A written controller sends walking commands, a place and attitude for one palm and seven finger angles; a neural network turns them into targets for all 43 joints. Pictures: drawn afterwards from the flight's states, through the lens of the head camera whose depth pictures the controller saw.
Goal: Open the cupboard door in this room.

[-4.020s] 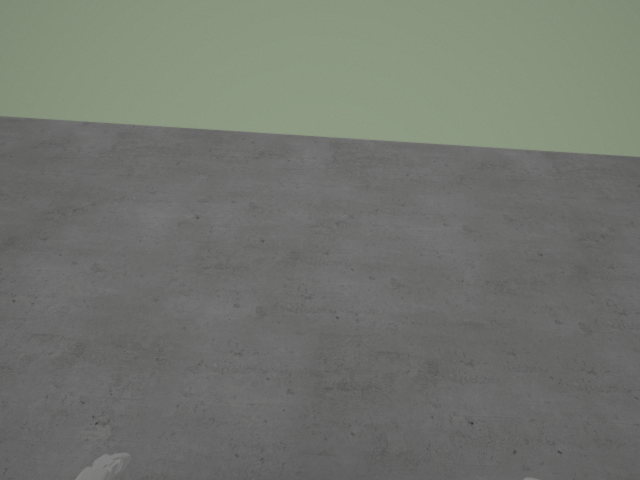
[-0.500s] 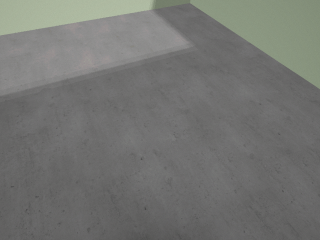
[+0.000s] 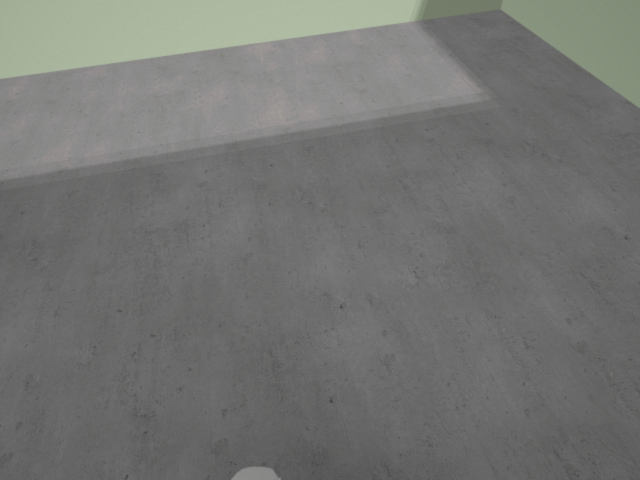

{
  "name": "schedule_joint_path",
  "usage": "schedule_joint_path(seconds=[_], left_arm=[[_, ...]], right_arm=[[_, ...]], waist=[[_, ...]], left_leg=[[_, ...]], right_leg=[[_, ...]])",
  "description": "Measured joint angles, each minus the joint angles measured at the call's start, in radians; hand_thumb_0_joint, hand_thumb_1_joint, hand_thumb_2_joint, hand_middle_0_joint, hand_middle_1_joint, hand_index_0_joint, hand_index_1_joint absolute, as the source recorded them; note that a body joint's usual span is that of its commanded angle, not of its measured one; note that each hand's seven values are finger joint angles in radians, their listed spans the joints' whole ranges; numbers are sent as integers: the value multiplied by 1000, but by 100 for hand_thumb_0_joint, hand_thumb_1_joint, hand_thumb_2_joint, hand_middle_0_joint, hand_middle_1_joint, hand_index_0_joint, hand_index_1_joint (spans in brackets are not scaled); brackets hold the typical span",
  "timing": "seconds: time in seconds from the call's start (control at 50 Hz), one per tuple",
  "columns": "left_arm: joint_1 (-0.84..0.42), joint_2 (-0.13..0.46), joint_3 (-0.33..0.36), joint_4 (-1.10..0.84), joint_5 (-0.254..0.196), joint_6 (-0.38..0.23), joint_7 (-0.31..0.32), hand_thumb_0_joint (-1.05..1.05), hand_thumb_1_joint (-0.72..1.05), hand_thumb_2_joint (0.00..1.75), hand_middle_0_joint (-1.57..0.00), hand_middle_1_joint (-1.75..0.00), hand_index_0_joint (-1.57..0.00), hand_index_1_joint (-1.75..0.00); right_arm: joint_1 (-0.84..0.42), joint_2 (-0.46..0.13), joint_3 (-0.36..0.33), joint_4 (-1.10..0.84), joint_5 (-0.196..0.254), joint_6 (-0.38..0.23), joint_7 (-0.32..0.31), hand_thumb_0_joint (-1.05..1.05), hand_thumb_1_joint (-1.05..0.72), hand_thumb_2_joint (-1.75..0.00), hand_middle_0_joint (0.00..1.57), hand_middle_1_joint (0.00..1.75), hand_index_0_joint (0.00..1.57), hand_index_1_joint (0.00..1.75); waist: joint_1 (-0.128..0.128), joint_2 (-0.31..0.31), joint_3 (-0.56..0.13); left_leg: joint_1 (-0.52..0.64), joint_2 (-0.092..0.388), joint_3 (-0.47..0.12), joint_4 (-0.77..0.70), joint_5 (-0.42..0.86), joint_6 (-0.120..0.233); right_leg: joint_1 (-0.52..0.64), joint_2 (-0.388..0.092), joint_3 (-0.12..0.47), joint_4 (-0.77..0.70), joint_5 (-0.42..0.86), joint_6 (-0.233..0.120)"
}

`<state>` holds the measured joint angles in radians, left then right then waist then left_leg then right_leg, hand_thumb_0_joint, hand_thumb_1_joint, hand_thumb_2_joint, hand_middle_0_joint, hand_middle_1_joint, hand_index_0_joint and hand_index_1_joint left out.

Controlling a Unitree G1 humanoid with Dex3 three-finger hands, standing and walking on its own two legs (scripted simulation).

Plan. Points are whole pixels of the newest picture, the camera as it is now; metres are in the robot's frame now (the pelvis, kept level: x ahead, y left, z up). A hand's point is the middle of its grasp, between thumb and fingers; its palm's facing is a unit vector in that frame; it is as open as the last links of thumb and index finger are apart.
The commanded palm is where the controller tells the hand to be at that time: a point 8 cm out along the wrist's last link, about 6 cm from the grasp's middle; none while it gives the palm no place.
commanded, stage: turn or walk to find it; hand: left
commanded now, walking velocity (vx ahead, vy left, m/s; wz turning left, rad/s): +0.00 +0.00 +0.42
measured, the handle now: out of the picture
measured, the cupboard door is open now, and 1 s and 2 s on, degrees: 0 0 0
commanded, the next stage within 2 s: none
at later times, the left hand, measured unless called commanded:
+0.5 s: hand out of the picture -0.01 +0.27 -0.17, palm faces +0.23 -0.94 -0.25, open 7.3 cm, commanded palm none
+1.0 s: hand out of the picture -0.08 +0.19 -0.15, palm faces +0.43 -0.86 -0.27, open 7.3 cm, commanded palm none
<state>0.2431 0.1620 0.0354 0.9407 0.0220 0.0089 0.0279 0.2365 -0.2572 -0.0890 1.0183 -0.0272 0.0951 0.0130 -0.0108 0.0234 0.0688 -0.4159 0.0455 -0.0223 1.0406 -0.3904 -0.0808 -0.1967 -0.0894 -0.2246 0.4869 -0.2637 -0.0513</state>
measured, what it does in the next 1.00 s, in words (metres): steps on the spot, turning left: left foot, then right foot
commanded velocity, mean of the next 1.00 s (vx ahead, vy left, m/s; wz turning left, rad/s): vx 0.00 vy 0.00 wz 0.42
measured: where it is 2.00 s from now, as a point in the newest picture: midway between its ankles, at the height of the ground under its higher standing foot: outside the picture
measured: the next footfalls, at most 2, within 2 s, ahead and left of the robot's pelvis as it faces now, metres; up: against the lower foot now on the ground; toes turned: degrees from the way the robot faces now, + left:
left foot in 0.18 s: +0.01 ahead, +0.15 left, +0.00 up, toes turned +9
right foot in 0.66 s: +0.01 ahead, -0.08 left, +0.00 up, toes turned +11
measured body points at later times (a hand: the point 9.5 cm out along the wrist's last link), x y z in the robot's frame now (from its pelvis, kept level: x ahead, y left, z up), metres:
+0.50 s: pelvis -0.04 +0.05 +0.00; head -0.02 +0.06 +0.45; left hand -0.02 +0.31 -0.15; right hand +0.09 -0.18 -0.14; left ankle -0.03 +0.14 -0.74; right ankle -0.02 -0.10 -0.69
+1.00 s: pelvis -0.06 -0.01 +0.00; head -0.03 -0.03 +0.45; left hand -0.10 +0.23 -0.13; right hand +0.06 -0.25 -0.16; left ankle -0.16 +0.13 -0.66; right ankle -0.02 -0.09 -0.74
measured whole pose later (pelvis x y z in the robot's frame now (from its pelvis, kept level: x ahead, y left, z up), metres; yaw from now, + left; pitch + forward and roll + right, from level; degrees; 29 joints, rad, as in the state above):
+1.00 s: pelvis -0.06 -0.01 +0.00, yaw +25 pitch -1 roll +2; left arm 0.22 0.16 0.03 0.94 0.02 0.01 0.03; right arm 0.25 -0.26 -0.09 1.02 -0.03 0.10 0.01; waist -0.02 0.03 0.07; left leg -0.43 0.04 -0.02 1.05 -0.39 -0.08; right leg -0.20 -0.10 -0.22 0.49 -0.27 -0.04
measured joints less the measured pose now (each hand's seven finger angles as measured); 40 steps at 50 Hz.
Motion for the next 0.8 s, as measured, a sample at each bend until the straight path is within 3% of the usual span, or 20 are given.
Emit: schedule_joint_path(seconds=[0.1, 0.16, 0.18, 0.24, 0.32, 0.4, 0.5, 0.6, 0.66, 0.68, 0.74, 0.8], left_arm=[[23, 31, 11, 22, 7, 5, -3, 0, 91, 90, -20, -30, -21, -30], [38, 55, 20, 39, 3, 13, -5, 0, 91, 90, -20, -30, -21, -30], [44, 66, 24, 43, -2, 19, -6, 0, 91, 90, -20, -30, -21, -30], [45, 94, 33, 59, -4, 55, -3, 0, 91, 90, -20, -30, -20, -30], [24, 98, 38, 65, -1, 68, -13, 1, 91, 90, -20, -30, -20, -30], [0, 89, 35, 45, -3, 54, -17, 0, 91, 90, -20, -30, -20, -30], [-38, 74, 31, 21, -8, 52, -11, 0, 91, 90, -20, -30, -20, -30], [-81, 50, 22, -7, -14, 43, -8, 0, 91, 90, -20, -30, -20, -30], [-91, 36, 15, -28, -17, 24, -8, 0, 91, 90, -20, -30, -20, -30], [-95, 23, 12, -29, -12, 15, -5, 0, 91, 90, -20, -30, -20, -30], [-82, 3, -1, -39, -7, 8, -4, 0, 91, 90, -20, -30, -20, -30], [-62, -6, -5, -35, -9, 10, -2, 0, 91, 90, -20, -30, -21, -30]], right_arm=[[-56, 14, 17, -19, 11, -15, -2, 1, -91, -90, 19, 30, 20, 30], [-84, 21, 27, -43, 14, -35, -2, 1, -91, -90, 19, 30, 20, 30], [-91, 25, 29, -50, 12, -45, -2, 1, -91, -90, 19, 30, 20, 30], [-109, 51, 41, -65, 6, -60, -4, 1, -91, -90, 20, 30, 20, 30], [-102, 63, 54, -74, 4, -63, -17, 0, -91, -90, 20, 30, 20, 30], [-90, 67, 57, -73, 7, -67, -20, 0, -91, -90, 20, 30, 20, 30], [-59, 70, 50, -70, 4, -65, -19, 1, -90, -90, 20, 30, 20, 30], [-24, 58, 38, -59, -2, -53, -16, 1, -90, -90, 20, 30, 20, 30], [2, 45, 27, -51, 1, -44, -14, 1, -90, -90, 20, 30, 20, 30], [6, 35, 21, -45, 6, -40, -13, 1, -90, -90, 20, 30, 20, 30], [25, 22, 5, -31, 3, -18, -10, 1, -91, -90, 20, 30, 20, 30], [33, 11, -4, -18, -2, -8, 0, 1, -91, -90, 20, 30, 20, 30]], waist=[[32, -30, 15], [39, -43, 12], [39, -52, 8], [53, -88, 5], [44, -76, -11], [37, -60, -15], [12, -39, -14], [-18, -11, -7], [-25, 6, -12], [-27, 28, -7], [-31, 38, -10], [-29, 30, -16]], left_leg=[[94, -7, 59, -233, -58, 16], [172, -18, 92, -424, 40, 34], [185, -26, 94, -464, 85, 62], [181, -47, 103, -447, 69, 112], [199, -58, 73, -517, 110, 122], [208, -75, 49, -578, 158, 132], [192, -90, 16, -595, 185, 129], [151, -99, -19, -570, 196, 110], [107, -110, -41, -521, 187, 87], [88, -102, -55, -478, 151, 83], [-6, -113, -46, -199, -29, 65], [-71, -91, -24, 41, 2, 47]], right_leg=[[-31, -33, -35, 48, -12, 18], [-58, -54, -61, 109, -35, 41], [-75, -68, -64, 147, -51, 51], [-162, -52, 48, 364, -220, 89], [-237, -21, 137, 556, -166, 109], [-250, -14, 181, 575, -119, 128], [-211, 1, 197, 471, -151, 136], [-140, 33, 196, 292, -165, 122], [-57, 49, 183, 90, -58, 108], [-50, 61, 167, 76, -40, 83], [-38, 46, 128, 75, -44, 22], [-9, 30, 103, 28, -23, 12]])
